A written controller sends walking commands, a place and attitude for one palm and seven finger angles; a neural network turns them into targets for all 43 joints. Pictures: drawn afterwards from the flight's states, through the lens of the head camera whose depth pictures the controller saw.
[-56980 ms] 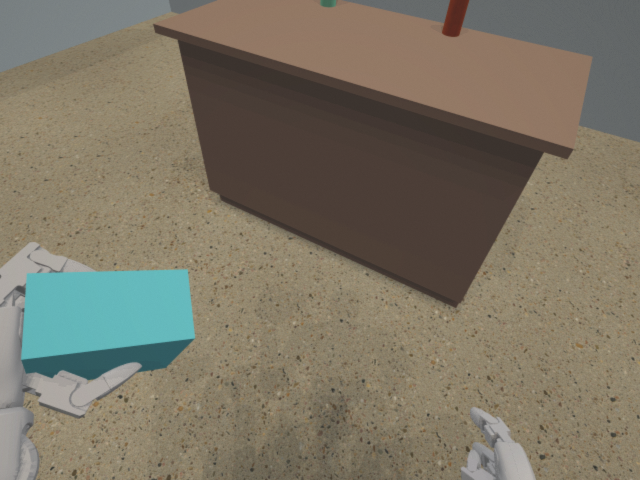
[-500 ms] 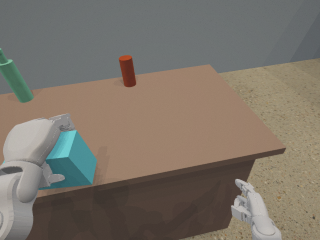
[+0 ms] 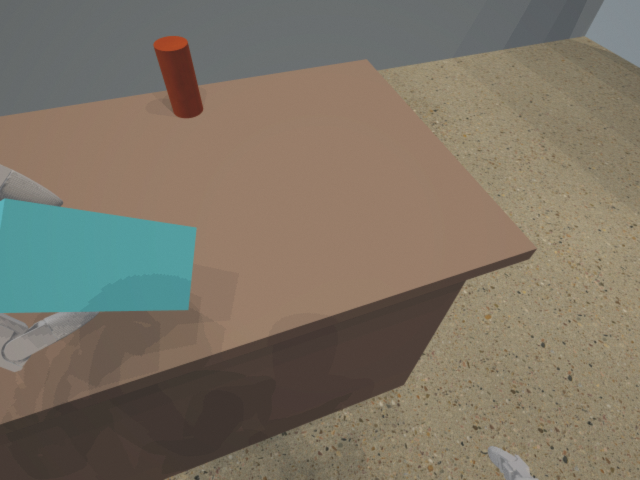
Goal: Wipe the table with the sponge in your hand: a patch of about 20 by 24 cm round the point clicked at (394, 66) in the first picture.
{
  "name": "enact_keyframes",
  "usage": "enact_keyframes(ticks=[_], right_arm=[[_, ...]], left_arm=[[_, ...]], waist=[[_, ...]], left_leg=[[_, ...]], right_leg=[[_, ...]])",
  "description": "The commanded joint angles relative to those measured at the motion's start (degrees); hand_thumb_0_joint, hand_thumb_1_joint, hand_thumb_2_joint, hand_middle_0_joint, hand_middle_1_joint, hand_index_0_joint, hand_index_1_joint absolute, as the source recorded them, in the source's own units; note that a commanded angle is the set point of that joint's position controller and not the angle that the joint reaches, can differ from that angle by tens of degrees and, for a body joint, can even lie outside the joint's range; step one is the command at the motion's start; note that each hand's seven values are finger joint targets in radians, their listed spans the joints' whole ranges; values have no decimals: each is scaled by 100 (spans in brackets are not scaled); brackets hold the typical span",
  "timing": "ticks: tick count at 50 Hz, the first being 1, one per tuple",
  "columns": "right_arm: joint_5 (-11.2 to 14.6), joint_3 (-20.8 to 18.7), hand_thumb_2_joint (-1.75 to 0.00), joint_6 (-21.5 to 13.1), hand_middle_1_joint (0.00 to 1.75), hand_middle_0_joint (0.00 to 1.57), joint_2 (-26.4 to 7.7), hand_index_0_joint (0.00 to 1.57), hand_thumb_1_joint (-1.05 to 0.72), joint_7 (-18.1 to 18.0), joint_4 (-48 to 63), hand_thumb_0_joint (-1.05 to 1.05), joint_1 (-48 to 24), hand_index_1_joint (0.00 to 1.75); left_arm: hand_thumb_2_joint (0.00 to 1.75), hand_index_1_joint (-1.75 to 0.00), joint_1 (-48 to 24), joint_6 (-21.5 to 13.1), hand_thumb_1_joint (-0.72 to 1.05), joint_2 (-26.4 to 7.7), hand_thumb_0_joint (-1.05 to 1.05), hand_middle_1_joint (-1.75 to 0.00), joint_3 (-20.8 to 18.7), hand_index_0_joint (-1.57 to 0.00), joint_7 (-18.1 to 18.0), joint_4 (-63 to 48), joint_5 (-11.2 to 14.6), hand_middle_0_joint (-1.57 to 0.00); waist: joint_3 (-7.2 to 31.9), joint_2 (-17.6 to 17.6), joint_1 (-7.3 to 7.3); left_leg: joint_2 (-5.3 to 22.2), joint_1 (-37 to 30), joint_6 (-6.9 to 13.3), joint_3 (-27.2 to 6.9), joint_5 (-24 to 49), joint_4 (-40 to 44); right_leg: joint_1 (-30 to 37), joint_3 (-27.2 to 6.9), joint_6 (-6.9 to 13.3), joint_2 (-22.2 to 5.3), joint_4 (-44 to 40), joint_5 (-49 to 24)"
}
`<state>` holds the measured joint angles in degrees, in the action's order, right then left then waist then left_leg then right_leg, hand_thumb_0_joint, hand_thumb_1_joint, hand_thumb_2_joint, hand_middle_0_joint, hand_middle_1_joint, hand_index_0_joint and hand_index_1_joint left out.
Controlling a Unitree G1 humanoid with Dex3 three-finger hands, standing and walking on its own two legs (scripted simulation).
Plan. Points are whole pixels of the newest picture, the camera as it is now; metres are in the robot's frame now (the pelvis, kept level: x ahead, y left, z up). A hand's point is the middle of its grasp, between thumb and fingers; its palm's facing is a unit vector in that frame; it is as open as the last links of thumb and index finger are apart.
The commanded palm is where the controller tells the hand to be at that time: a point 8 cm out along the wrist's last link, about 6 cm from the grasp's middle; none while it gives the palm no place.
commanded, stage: step back with the hand held close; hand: left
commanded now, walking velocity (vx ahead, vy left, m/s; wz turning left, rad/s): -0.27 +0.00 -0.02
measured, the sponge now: (109, 262) +0.26 +0.20 +0.21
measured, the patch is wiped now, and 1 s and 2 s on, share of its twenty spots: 0.95 0.95 0.95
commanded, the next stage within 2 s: stop stepping back and stand still in 0.86 s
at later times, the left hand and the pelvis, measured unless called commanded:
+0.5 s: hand out of the picture +0.15 +0.26 +0.25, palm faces +0.55 -0.76 -0.35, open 10.7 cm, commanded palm +0.10 +0.27 +0.25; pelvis -0.07 +0.00 -0.01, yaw -2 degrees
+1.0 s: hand out of the picture +0.02 +0.22 +0.25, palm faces +0.42 -0.78 -0.45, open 10.7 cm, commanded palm -0.04 +0.27 +0.25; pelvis -0.21 +0.00 -0.01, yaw -3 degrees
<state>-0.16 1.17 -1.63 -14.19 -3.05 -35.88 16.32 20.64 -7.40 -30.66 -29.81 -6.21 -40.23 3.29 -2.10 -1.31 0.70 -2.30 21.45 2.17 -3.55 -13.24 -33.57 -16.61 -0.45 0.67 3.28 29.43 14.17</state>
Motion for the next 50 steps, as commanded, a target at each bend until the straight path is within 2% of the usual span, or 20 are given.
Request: enact_keyframes(ticks=[1, 3, 7, 10, 11, 14, 16, 21, 23, 25, 27, 29, 31, 34, 36, 38, 39, 43, 46, 50], right_arm=[[155, -351, -90, -388, 30, 20, -684, 20, -90, -46, 943, 0, -735, 30], [232, -399, -90, -333, 30, 20, -705, 20, -90, -40, 994, 0, -711, 30], [217, -364, -90, -341, 30, 20, -588, 20, -90, -48, 1021, 0, -767, 30], [144, -312, -90, -398, 30, 20, -583, 20, -90, -74, 1050, 0, -888, 30], [104, -338, -90, -405, 30, 20, -656, 20, -90, -117, 1086, 0, -931, 30], [-11, -330, -90, -503, 30, 20, -678, 20, -90, -133, 1010, 0, -880, 30], [-79, -392, -90, -590, 30, 20, -662, 20, -90, -142, 967, 0, -774, 30], [103, -353, -90, -634, 30, 20, -617, 20, -90, -67, 878, 0, -700, 30], [130, -295, -90, -572, 30, 20, -615, 20, -90, -32, 964, 0, -861, 30], [154, -246, -90, -501, 30, 20, -477, 20, -90, 3, 985, 0, -969, 30], [299, -389, -90, -471, 30, 20, -477, 20, -90, -42, 1058, 0, -1106, 30], [278, -279, -90, -389, 30, 20, -370, 20, -90, -37, 1309, 0, -1217, 30], [151, -105, -90, -262, 30, 20, -260, 20, -90, -47, 1363, 0, -1296, 30], [150, -170, -90, -304, 30, 20, -331, 20, -90, -143, 1299, 0, -1120, 30], [83, -459, -90, -454, 30, 20, -603, 20, -90, -126, 1230, 0, -908, 30], [83, -498, -90, -640, 30, 20, -522, 20, -90, 17, 903, 0, -599, 30], [48, -454, -90, -722, 30, 20, -479, 20, -90, 44, 917, 0, -525, 30], [187, -597, -90, -848, 30, 20, -542, 20, -90, 174, 752, 0, -674, 30], [154, -545, -90, -847, 30, 20, -581, 20, -90, 142, 909, 0, -832, 30], [196, -441, -90, -833, 30, 20, -582, 20, -90, 120, 1018, 0, -890, 30]], left_arm=[[130, -160, 479, -286, 10, -520, 0, -160, -510, -120, -137, -65, 143, -120], [130, -160, 522, -314, 10, -489, 0, -160, -414, -120, -137, -209, 148, -120], [130, -160, 389, -482, 10, -677, 0, -160, -413, -120, -233, -951, 137, -120], [130, -160, 156, -594, 10, -900, 0, -160, -590, -120, -301, -1505, 116, -120], [130, -160, 12, -633, 10, -1210, 0, -160, -846, -120, -356, -1816, 78, -120], [130, -160, -188, -607, 10, -942, 0, -160, -836, -120, -367, -1494, -29, -120], [130, -160, -739, -556, 10, -845, 0, -160, -739, -120, -331, -1226, -156, -120], [130, -160, -991, -368, 10, -214, 0, -160, -81, -120, -182, 203, -109, -120], [130, -160, -1094, -387, 10, -111, 0, -160, 213, -120, -82, 199, -91, -120], [130, -160, -1301, -482, 10, -208, 0, -160, 381, -120, -48, -25, -54, -120], [130, -160, -1286, -556, 10, -261, 0, -160, 452, -120, -65, -481, -8, -120], [130, -160, -975, -539, 10, -502, 0, -160, 125, -120, -66, -903, 33, -120], [130, -160, -913, -590, 10, -968, 0, -160, -338, -120, -110, -1478, -1, -120], [130, -160, -233, -682, 10, -896, 0, -160, -569, -120, -286, -1618, 115, -120], [130, -160, -82, -746, 10, -922, 0, -160, -713, -120, -378, -1865, 133, -120], [130, -160, -286, -790, 10, -877, 0, -160, -790, -120, -367, -1468, 10, -120], [130, -160, -358, -773, 10, -914, 0, -160, -801, -120, -379, -1758, 69, -120], [130, -160, -358, -585, 10, -489, 0, -160, -546, -120, -334, -1342, -37, -120], [130, -160, -205, -527, 10, -503, 0, -160, -528, -120, -303, -1206, 17, -120], [130, -160, -29, -507, 10, -480, 0, -160, -543, -120, -251, -668, 74, -120]], waist=[[1609, 119, -116], [1697, 562, -50], [1656, 345, 34], [1352, 101, 0], [1311, -359, -39], [1143, -1269, -118], [1003, -1735, -56], [807, -904, -46], [811, -627, -46], [780, 555, 15], [982, 1601, -100], [881, 1091, -58], [877, -10, -54], [1315, -281, 42], [1483, -1889, -53], [1737, -1258, -14], [1807, -1492, 74], [1513, -1274, 15], [1128, -1371, -20], [994, -839, -85]], left_leg=[[965, -653, -13, -1005, 1706, 360], [808, -549, -70, -624, 1365, -267], [640, -458, -110, -361, 732, -664], [679, -184, -40, -602, 55, -343], [776, -140, 15, -734, 20, 42], [1419, 591, 350, -1630, -949, 1455], [1756, 914, 557, -1980, -1766, 2056], [1385, 96, 373, -1346, -1297, 1399], [1208, 173, 197, -1152, -1432, 684], [563, 8, -135, -430, -1195, -1310], [212, 297, -318, -70, -1415, -3293], [472, 633, -282, -272, -1516, -3702], [651, 567, -226, -134, -1425, -2215], [626, -335, -245, 112, 440, 703], [2362, -2035, 388, -1473, 4332, 1119], [2379, -2633, 640, -1051, 5367, 470], [2236, -2554, 643, -1178, 5595, 422], [1972, -1698, 319, -455, 3987, 653], [1912, -709, 307, -487, 2215, 1004], [1635, 347, 105, -436, -812, 458]], right_leg=[[700, -277, 186, -592, -462, -1658], [496, -588, 379, -1087, -329, -2491], [-12, -977, 536, -1565, -147, -2708], [-396, -953, 469, -1359, -64, -1825], [-422, -885, 406, -1206, 130, -1479], [-86, -206, -10, -164, 1177, 355], [43, -266, -114, -7, 2140, 934], [-112, -112, -80, -16, 428, 737], [90, -230, 91, -284, -555, -34], [-483, -1285, 620, -1394, -1249, -1202], [-437, -1648, 1102, -2263, -1137, -3004], [-432, -1387, 1128, -2375, -679, -3530], [-191, -837, 814, -2122, -120, -3925], [4, -597, 395, -1514, 1004, -3181], [-1848, -122, -151, -326, 2433, 1283], [-2435, -389, -149, -251, 2936, 1991], [-2286, -439, -193, -288, 2824, 1872], [-1178, -257, -211, -304, 2053, 781], [-481, -19, -201, -248, 1485, 583], [623, 76, -152, -345, 1, -221]])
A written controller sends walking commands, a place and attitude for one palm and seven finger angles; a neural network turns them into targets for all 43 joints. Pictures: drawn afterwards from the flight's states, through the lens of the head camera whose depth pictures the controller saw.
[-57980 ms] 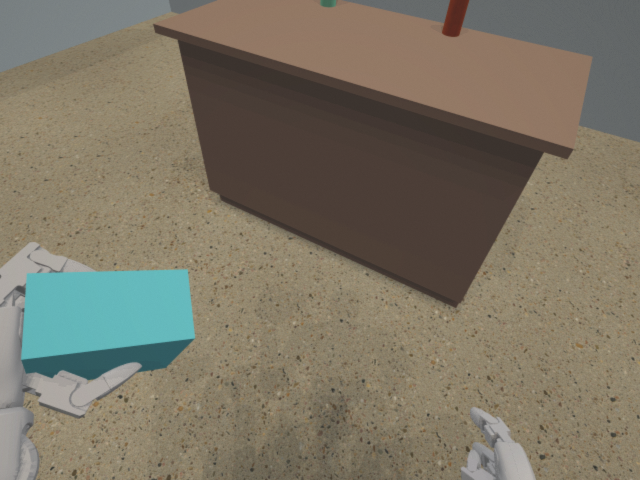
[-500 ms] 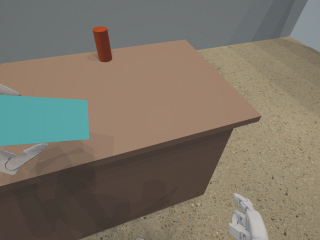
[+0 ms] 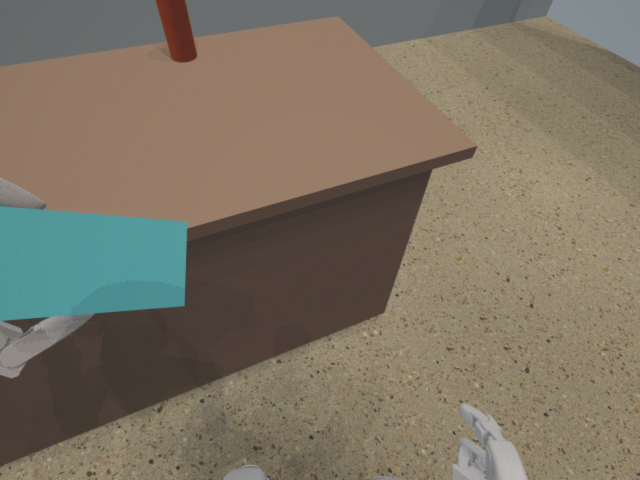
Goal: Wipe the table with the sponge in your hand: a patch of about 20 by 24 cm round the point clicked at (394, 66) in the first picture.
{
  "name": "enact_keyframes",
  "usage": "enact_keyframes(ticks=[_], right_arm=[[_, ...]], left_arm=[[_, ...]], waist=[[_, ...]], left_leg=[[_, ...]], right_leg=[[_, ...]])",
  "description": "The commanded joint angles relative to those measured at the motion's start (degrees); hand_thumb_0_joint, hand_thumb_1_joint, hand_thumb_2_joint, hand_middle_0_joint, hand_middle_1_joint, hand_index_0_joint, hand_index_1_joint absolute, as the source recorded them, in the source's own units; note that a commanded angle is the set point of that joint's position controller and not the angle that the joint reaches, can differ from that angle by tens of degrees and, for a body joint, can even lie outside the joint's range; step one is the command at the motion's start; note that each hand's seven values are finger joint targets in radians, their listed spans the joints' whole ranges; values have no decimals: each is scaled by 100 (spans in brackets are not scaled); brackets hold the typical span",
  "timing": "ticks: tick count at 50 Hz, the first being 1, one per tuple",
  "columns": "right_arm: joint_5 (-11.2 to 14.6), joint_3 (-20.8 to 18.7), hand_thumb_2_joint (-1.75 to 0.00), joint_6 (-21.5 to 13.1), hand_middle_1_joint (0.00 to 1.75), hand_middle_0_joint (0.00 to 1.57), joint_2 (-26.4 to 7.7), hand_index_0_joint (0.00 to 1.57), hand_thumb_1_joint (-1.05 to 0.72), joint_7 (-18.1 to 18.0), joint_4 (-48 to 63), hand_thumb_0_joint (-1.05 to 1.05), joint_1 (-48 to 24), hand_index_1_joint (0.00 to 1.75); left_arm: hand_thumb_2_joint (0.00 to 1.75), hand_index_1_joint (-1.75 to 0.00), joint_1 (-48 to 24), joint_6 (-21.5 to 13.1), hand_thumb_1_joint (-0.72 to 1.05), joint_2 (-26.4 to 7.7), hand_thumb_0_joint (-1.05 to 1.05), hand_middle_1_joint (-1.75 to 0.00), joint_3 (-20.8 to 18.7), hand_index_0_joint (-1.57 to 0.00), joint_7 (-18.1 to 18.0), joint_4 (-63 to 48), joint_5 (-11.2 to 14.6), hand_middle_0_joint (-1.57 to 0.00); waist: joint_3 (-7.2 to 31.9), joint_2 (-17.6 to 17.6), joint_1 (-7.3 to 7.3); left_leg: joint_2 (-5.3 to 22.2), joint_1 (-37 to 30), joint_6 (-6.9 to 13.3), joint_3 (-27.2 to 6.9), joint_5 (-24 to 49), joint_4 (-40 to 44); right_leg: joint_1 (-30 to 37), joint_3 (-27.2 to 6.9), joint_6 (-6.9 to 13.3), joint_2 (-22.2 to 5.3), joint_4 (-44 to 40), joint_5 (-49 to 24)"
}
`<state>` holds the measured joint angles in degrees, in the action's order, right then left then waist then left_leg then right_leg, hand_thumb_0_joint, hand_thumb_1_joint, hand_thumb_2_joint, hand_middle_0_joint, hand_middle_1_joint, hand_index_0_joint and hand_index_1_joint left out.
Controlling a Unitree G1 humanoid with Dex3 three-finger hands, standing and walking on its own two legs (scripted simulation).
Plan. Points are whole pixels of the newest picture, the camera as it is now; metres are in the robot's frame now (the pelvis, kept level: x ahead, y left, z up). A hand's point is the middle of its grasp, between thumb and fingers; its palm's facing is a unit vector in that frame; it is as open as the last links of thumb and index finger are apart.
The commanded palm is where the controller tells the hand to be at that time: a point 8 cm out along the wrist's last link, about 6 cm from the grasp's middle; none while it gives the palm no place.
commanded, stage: stop stepping back and stand still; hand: left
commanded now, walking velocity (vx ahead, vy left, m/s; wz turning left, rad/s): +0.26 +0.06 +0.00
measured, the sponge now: (102, 262) +0.25 +0.20 +0.21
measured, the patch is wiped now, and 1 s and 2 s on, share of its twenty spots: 0.95 0.95 0.95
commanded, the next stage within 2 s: stand and wait in 0.96 s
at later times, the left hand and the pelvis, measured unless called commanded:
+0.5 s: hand out of the picture +0.04 +0.22 +0.26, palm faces +0.54 -0.79 -0.29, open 10.7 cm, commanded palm -0.01 +0.25 +0.25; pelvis -0.15 -0.03 +0.00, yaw +3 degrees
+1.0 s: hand out of the picture +0.02 +0.21 +0.27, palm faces +0.57 -0.76 -0.30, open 10.7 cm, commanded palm -0.05 +0.23 +0.25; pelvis -0.19 -0.05 +0.01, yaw +3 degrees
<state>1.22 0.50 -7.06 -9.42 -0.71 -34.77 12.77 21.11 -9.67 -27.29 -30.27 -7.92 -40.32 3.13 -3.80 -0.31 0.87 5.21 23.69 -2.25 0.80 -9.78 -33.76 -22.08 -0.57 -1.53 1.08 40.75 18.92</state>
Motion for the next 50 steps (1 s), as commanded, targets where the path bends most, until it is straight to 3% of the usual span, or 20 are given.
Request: enact_keyframes(ticks=[1, 3, 4, 9, 13, 16, 18, 19, 22, 26, 28, 30, 31, 34, 37, 38, 39, 40, 42, 50], right_arm=[[69, -381, -90, -247, 30, 20, -1048, 20, -90, -120, 932, 0, -424, 30], [163, -343, -90, -204, 30, 20, -885, 20, -90, -163, 985, 0, -469, 30], [213, -481, -90, -199, 30, 20, -982, 20, -90, -183, 857, 0, -382, 30], [75, -253, -90, 200, 30, 20, -817, 20, -90, -174, 611, 0, -818, 30], [131, -314, -90, -1, 30, 20, -940, 20, -90, -228, 670, 0, -575, 30], [31, -344, -90, -212, 30, 20, -1075, 20, -90, -313, 826, 0, -165, 30], [16, -376, -90, -486, 30, 20, -962, 20, -90, -355, 829, 0, -415, 30], [31, -310, -90, -525, 30, 20, -898, 20, -90, -294, 714, 0, -380, 30], [163, -278, -90, -667, 30, 20, -968, 20, -90, -161, 23, 0, -225, 30], [56, -261, -90, -351, 30, 20, -1157, 20, -90, -390, 446, 0, -86, 30], [88, -263, -90, -214, 30, 20, -1113, 20, -90, -380, 664, 0, -181, 30], [113, -321, -90, -118, 30, 20, -982, 20, -90, -363, 877, 0, -699, 30], [59, -288, -90, -86, 30, 20, -987, 20, -90, -314, 701, 0, -601, 30], [85, -325, -90, 5, 30, 20, -871, 20, -90, -148, 742, 0, -630, 30], [-14, -162, -90, -23, 30, 20, -695, 20, -90, -299, 723, 0, -774, 30], [-66, -180, -90, -78, 30, 20, -888, 20, -90, -357, 726, 0, -727, 30], [-110, -196, -90, -163, 30, 20, -1059, 20, -90, -382, 765, 0, -731, 30], [-33, -188, -90, -308, 30, 20, -983, 20, -90, -380, 787, 0, -743, 30], [20, -257, -90, -419, 30, 20, -914, 20, -90, -340, 514, 0, -359, 30], [35, -156, -90, -181, 30, 20, -975, 20, -90, -304, 875, 0, -743, 30]], left_arm=[[130, -160, -56, -268, 10, -985, 0, -160, -577, -120, -75, -587, 39, -120], [130, -160, -382, -295, 10, -1206, 0, -160, -509, -120, -74, -572, 61, -120], [130, -160, -445, -209, 10, -945, 0, -160, -279, -120, -8, -494, 133, -120], [130, -160, -571, 18, 10, -1036, 0, -160, -369, -120, 71, -258, 139, -120], [130, -160, -775, -35, 10, -1123, 0, -160, -375, -120, 79, -537, 153, -120], [130, -160, -647, -112, 10, -1192, 0, -160, -452, -120, 25, -861, 146, -120], [130, -160, -1436, -321, 10, -1482, 0, -160, -580, -120, 8, -1497, -24, -120], [130, -160, -1848, -328, 10, -1444, 0, -160, -378, -120, -17, -1107, -51, -120], [130, -160, -2188, -258, 10, -754, 0, -160, 260, -120, 95, 389, -84, -120], [130, -160, -1884, 74, 10, -539, 0, -160, 352, -120, 169, 1102, 48, -120], [130, -160, -1374, 155, 10, -555, 0, -160, 377, -120, 204, 991, 70, -120], [130, -160, -1506, 45, 10, -932, 0, -160, 72, -120, 202, 267, 124, -120], [130, -160, -1198, -56, 10, -759, 0, -160, 12, -120, 243, 448, 192, -120], [130, -160, -794, -257, 10, -1111, 0, -160, -437, -120, 127, -1050, 201, -120], [130, -160, -355, -298, 10, -1101, 0, -160, -365, -120, -50, -1678, 114, -120], [130, -160, -302, -314, 10, -1019, 0, -160, -315, -120, -116, -1703, 121, -120], [130, -160, -469, -340, 10, -845, 0, -160, -247, -120, -191, -1675, 145, -120], [130, -160, -1065, -355, 10, -923, 0, -160, -226, -120, -242, -1677, 33, -120], [130, -160, -1528, -283, 10, -1020, 0, -160, -245, -120, -270, -818, -71, -120], [130, -160, -724, 147, 10, -294, 0, -160, 473, -120, -72, 395, 75, -120]], waist=[[1178, -462, -83], [1077, 1529, -37], [1288, 1720, 39], [837, 639, 290], [1259, 656, 82], [1765, -1222, 19], [1699, -2619, -50], [834, -2866, 209], [-545, -361, -50], [342, -680, -41], [900, 378, -87], [1071, 1961, -81], [923, 910, 11], [1197, 1158, 25], [1162, -33, 125], [1021, -1033, 125], [857, -2601, 84], [637, -2709, 101], [687, -1392, 105], [644, -783, -93]], left_leg=[[438, 144, 414, -475, -1917, -268], [-564, 737, 99, 40, -2176, -3754], [-457, 502, 66, -637, -1772, -4505], [-290, -437, 202, -231, -797, -4189], [-343, -1012, 609, 73, -1736, -1008], [-147, -1414, 877, 292, -1471, 1851], [871, -1323, 1242, -296, 910, 1832], [1448, -433, 1661, -1987, -78, 2039], [1447, 62, 1512, -1350, -1169, 2025], [569, -371, 989, -409, -1375, 323], [-226, 283, 777, 123, -2234, -1333], [-592, 1288, 514, -168, -2110, -3726], [-385, 1394, 404, -423, -1516, -3975], [69, 346, 519, -575, -1311, -2663], [-145, -1710, 628, 2, -1316, -53], [-62, -1596, 723, -413, -2137, 924], [873, -1306, 1097, -2160, -3600, 2116], [1485, -487, 1535, -2841, -4055, 2749], [1297, -876, 1485, -2422, -2808, 2274], [317, 313, 596, -639, -2526, 1065]], right_leg=[[1190, 122, 170, -302, -1746, -1067], [684, -1551, 964, -1902, -2602, -2265], [195, -1790, 1004, -2062, -2499, -1892], [-2037, -540, 611, -1463, -2275, 697], [-1373, -710, 447, -1372, -1842, 998], [-398, -15, 321, -393, 588, 547], [-1318, 484, 58, 279, 3620, 970], [-2035, -324, 83, -243, 4126, 921], [-2530, -596, 214, -532, 3515, 640], [188, 428, 157, -251, -765, -414], [1634, 532, 158, -233, -1684, -862], [1116, -3043, 1019, -2040, -3005, 1617], [1077, -2811, 1173, -2070, -2855, 1005], [94, -1987, 1148, -1973, -2561, 1317], [-1277, -652, 795, -1256, -1572, 1943], [-1284, -256, 653, -745, -561, 2053], [-1522, 467, 317, 83, 1194, 1744], [-1578, 192, 215, 32, 2586, 1322], [-1798, 14, 173, -254, 2880, 859], [1634, 690, 200, 69, -1557, -87]])
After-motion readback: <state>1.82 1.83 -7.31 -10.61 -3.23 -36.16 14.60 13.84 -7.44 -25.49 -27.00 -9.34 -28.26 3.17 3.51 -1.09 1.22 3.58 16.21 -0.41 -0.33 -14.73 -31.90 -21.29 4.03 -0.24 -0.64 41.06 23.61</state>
